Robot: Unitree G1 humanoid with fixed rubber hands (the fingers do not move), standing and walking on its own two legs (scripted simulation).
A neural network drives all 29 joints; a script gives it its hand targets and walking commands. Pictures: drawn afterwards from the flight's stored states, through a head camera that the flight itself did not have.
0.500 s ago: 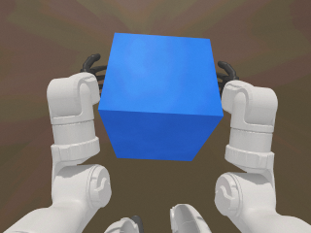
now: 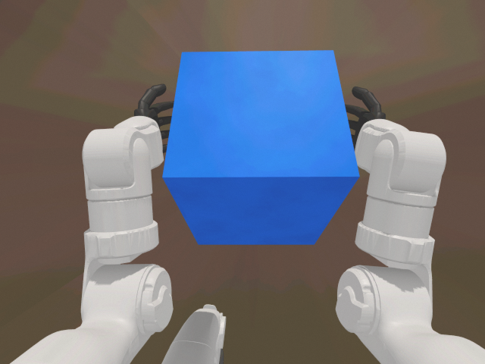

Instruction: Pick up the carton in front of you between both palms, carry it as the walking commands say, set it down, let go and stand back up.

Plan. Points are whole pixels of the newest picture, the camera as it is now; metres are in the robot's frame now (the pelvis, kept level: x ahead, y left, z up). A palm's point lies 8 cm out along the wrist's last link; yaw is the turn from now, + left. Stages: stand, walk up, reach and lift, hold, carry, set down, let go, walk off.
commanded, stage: carry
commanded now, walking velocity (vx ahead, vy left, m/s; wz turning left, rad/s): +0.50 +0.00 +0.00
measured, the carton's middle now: (256, 160) +0.40 +0.03 +0.08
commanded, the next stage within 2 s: none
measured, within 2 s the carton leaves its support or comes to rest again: neither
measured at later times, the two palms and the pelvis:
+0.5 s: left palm out of the picture +0.72 +0.15 +0.20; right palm out of the picture +0.69 -0.15 +0.20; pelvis +0.32 +0.03 +0.03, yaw -1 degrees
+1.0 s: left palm out of the picture +1.02 +0.18 +0.23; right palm out of the picture +1.02 -0.12 +0.23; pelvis +0.63 +0.02 +0.04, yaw -1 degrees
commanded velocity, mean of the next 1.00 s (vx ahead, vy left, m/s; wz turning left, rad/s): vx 0.50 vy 0.00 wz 0.00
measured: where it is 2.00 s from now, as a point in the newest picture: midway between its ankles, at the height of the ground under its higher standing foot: (271, 114)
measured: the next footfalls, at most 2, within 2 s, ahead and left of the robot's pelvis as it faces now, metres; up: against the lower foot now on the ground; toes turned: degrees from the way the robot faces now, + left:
left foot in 0.14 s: +0.29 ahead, +0.11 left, +0.03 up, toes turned +6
right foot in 0.58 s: +0.55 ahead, -0.08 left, +0.06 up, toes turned -8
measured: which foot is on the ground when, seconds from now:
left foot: up 0.00-0.12, down 0.14-0.60, up 0.62-0.96, down 0.98-1.00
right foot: down 0.00-0.16, up 0.18-0.56, down 0.58-0.98, up 1.00-1.00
